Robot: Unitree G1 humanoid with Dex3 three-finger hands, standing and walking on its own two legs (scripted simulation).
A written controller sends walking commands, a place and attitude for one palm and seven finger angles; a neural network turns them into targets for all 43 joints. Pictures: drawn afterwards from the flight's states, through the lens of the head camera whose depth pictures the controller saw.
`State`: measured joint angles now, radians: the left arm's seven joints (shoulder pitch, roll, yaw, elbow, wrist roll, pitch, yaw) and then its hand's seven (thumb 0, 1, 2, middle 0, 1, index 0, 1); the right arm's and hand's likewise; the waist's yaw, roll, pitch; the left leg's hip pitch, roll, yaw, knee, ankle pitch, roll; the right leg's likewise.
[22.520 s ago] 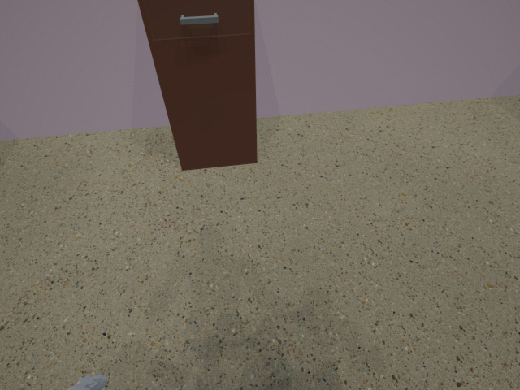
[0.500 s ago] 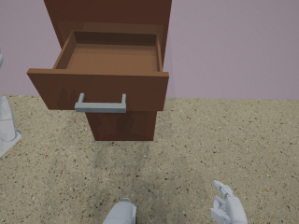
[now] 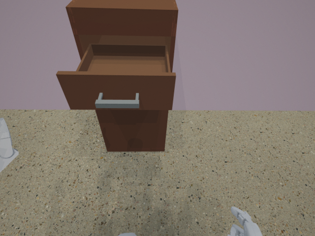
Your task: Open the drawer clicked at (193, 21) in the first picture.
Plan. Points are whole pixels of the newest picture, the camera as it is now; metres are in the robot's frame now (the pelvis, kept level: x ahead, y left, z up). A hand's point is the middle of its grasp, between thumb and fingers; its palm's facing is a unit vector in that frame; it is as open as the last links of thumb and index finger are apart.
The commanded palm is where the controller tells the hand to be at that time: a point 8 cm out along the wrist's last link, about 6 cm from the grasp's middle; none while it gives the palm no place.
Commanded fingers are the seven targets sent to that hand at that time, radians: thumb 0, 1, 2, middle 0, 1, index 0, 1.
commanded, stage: stop stepping back and stand still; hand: left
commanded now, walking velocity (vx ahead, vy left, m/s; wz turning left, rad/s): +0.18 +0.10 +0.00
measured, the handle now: (118, 99) +0.53 +0.17 +0.04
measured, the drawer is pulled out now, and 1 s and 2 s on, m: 0.29 0.29 0.29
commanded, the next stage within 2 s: let the arm hang, fingers relaxed in 0.34 s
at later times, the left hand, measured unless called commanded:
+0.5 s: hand (28, 166) +0.20 +0.26 +0.16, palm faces +0.36 -0.79 -0.50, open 7.4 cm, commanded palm none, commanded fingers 0.00 0.90 0.90 -0.20 -0.30 -0.20 -0.30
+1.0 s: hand out of the picture -0.08 +0.19 -0.17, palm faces +0.09 -0.97 -0.22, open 7.2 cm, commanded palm none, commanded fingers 0.00 0.90 0.90 -0.20 -0.30 -0.20 -0.30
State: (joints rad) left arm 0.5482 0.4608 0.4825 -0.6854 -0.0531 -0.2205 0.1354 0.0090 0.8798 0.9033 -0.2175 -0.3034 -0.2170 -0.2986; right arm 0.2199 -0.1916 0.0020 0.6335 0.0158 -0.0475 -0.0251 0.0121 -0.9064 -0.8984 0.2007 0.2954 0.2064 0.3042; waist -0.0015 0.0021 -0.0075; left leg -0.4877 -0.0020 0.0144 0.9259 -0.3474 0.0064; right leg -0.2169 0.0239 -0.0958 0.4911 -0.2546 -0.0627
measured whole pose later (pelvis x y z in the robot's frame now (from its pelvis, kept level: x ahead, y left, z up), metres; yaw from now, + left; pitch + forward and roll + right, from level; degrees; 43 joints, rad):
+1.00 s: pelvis -0.03 +0.01 +0.01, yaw +3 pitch -2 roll -1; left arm 0.33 0.18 0.02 1.12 0.01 0.03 0.02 -0.01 0.94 0.90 -0.20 -0.30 -0.20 -0.30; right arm 0.34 -0.15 -0.01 1.09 -0.02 0.03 -0.04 0.01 -0.91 -0.90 0.20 0.29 0.20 0.30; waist 0.00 0.02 0.10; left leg -0.24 0.01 -0.03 0.45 -0.17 0.00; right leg -0.18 0.05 -0.04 0.41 -0.19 -0.05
